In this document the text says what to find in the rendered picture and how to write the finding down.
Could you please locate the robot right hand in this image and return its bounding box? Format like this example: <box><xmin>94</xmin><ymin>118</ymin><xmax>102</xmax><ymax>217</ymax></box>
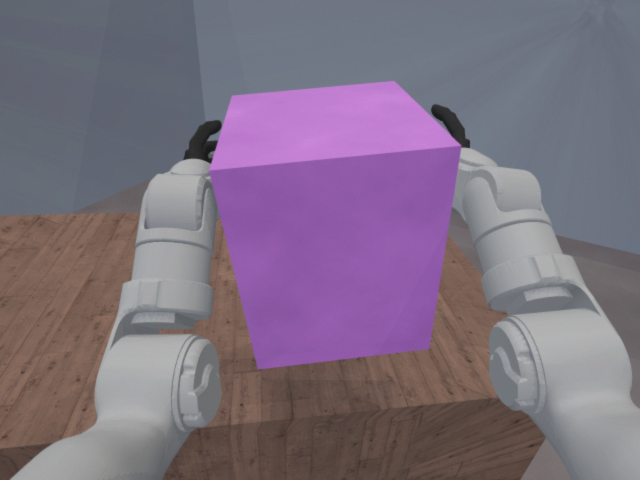
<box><xmin>431</xmin><ymin>104</ymin><xmax>470</xmax><ymax>148</ymax></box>

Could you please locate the robot right upper arm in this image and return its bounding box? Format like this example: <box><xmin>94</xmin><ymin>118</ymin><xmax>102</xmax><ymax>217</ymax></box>
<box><xmin>489</xmin><ymin>308</ymin><xmax>640</xmax><ymax>480</ymax></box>

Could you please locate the pedestal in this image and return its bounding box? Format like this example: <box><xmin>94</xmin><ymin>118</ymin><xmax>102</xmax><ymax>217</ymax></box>
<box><xmin>0</xmin><ymin>212</ymin><xmax>546</xmax><ymax>480</ymax></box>

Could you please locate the robot right forearm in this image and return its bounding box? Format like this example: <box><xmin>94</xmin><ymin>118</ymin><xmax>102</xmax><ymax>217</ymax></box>
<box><xmin>451</xmin><ymin>148</ymin><xmax>632</xmax><ymax>391</ymax></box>

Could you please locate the robot left upper arm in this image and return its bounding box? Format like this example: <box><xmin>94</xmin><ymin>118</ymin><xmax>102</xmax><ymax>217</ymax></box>
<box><xmin>10</xmin><ymin>334</ymin><xmax>222</xmax><ymax>480</ymax></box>

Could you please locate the robot left hand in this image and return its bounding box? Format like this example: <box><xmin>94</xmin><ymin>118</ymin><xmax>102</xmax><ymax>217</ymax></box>
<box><xmin>183</xmin><ymin>120</ymin><xmax>222</xmax><ymax>164</ymax></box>

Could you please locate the robot left forearm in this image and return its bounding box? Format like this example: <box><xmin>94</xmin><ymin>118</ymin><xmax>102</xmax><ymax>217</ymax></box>
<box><xmin>95</xmin><ymin>159</ymin><xmax>221</xmax><ymax>412</ymax></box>

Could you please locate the carton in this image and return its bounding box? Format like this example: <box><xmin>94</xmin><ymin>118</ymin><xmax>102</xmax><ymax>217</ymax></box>
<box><xmin>209</xmin><ymin>81</ymin><xmax>461</xmax><ymax>369</ymax></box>

